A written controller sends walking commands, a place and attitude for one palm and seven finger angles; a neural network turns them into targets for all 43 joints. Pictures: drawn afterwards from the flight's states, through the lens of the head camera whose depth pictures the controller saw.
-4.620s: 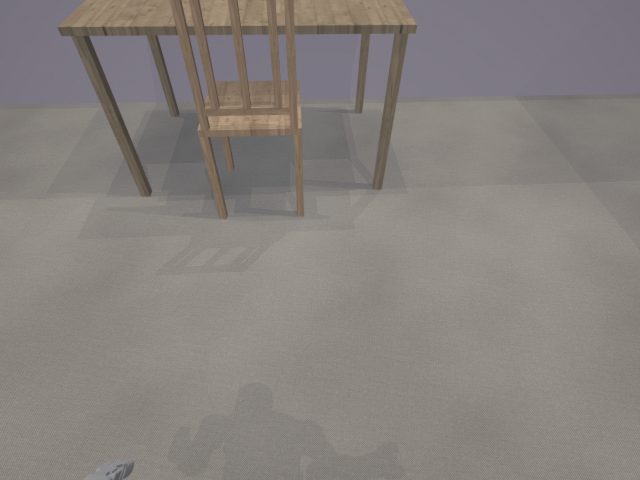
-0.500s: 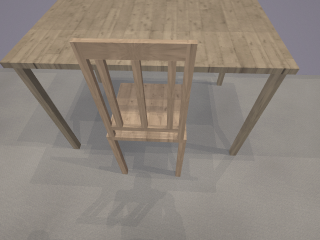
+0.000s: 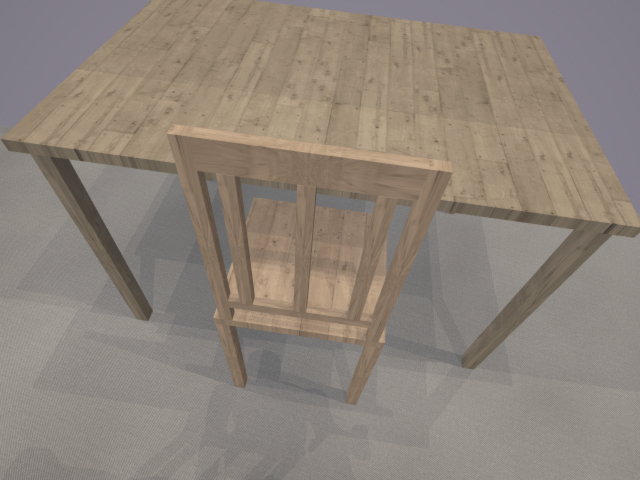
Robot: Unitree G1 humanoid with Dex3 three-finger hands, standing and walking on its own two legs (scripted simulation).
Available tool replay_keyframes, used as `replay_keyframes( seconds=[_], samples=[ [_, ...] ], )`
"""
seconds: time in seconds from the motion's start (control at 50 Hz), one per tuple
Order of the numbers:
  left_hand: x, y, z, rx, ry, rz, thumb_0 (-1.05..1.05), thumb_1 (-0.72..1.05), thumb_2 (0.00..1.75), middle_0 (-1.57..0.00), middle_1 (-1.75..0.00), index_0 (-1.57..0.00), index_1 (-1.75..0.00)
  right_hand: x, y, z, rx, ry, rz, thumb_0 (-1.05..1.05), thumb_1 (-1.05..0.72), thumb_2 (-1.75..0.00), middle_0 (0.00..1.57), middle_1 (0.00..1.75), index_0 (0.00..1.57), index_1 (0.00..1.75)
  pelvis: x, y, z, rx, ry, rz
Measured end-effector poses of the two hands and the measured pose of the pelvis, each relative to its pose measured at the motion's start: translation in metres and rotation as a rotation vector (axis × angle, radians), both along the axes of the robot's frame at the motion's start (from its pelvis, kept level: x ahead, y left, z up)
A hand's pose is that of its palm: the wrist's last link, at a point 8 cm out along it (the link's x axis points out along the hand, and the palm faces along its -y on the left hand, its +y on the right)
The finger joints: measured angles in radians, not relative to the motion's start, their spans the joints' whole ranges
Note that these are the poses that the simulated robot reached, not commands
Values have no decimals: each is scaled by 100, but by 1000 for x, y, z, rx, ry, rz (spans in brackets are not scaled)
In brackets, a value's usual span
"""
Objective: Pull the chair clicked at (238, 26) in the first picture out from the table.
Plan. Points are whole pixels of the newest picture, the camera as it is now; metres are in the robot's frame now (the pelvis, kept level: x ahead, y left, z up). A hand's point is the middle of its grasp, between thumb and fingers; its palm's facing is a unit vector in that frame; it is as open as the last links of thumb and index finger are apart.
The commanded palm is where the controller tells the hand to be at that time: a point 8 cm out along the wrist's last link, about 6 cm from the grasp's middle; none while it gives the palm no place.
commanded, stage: come to a stop and stand still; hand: left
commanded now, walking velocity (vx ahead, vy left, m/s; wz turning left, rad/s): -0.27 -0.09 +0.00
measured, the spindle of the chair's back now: (303, 257) +0.46 +0.07 -0.06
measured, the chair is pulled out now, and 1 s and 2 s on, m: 0.00 0.00 0.00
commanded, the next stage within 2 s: look again from close up in 1.24 s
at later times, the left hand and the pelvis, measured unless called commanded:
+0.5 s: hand out of the picture -0.02 +0.11 -0.14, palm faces +0.08 -0.95 -0.29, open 7.4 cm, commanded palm none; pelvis -0.03 -0.08 +0.01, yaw +1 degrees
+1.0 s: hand out of the picture -0.07 +0.18 -0.18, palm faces +0.10 -0.98 -0.19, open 7.4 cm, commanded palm none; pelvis -0.06 +0.00 +0.00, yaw +1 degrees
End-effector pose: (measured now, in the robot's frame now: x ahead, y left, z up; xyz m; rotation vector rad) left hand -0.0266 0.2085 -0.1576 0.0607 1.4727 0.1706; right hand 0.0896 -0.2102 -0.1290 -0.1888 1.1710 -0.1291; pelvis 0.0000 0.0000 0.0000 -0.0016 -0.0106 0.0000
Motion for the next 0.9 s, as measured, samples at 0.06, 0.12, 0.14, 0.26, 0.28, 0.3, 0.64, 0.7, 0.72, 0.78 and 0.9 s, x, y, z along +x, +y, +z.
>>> replay_keyframes(
  seconds=[0.06,0.12,0.14,0.26,0.28,0.3,0.64,0.7,0.72,0.78,0.9],
  samples=[
    [11,5,5,27,-15,-18,0,91,90,-20,-30,-20,-30,-1,-9,0,2,8,-17,-2,-94,-90,20,30,21,30,-5,-5,2,-3,-3,-5],
    [20,9,9,66,-44,-28,0,91,90,-20,-30,-20,-30,-10,-26,-2,-3,27,-27,-2,-94,-90,20,30,21,30,-13,-16,1,0,-6,-9],
    [23,10,10,80,-57,-29,0,91,90,-20,-30,-20,-30,-14,-32,-4,-4,35,-30,-2,-94,-90,20,30,21,30,-15,-20,1,2,-7,-10],
    [26,-6,17,164,-138,-52,0,91,90,-20,-30,-19,-30,-43,-76,-26,27,68,-53,0,-92,-90,20,30,21,30,-25,-53,-12,40,-14,-11],
    [23,-11,18,175,-142,-59,0,91,90,-20,-30,-19,-30,-48,-82,-31,38,73,-63,0,-92,-90,20,30,21,30,-27,-59,-14,43,-18,-13],
    [20,-18,21,176,-140,-63,0,91,90,-19,-30,-19,-30,-54,-88,-33,46,84,-70,0,-92,-90,20,30,20,30,-28,-63,-13,39,-23,-7],
    [-35,-45,51,176,-93,18,0,91,89,-20,-30,-20,-30,-115,-113,-22,38,269,-22,1,-91,-90,20,30,20,30,-43,-71,10,69,23,34],
    [-51,-36,46,165,-57,26,0,91,89,-20,-30,-20,-30,-104,-99,-20,40,222,-9,1,-91,-90,20,30,20,30,-48,-61,9,62,20,32],
    [-56,-32,44,157,-46,28,0,91,89,-20,-30,-20,-30,-100,-93,-19,40,203,-6,1,-91,-90,20,30,20,30,-49,-58,9,59,19,29],
    [-67,-17,34,131,-22,35,0,91,90,-20,-30,-20,-30,-87,-73,-14,34,142,8,1,-91,-90,20,30,20,30,-53,-44,5,43,19,21],
    [-69,14,7,78,-2,35,0,91,90,-20,-30,-20,-30,-84,-31,-5,-4,68,5,0,-92,-90,20,30,20,30,-57,-15,-3,12,8,15]
  ],
)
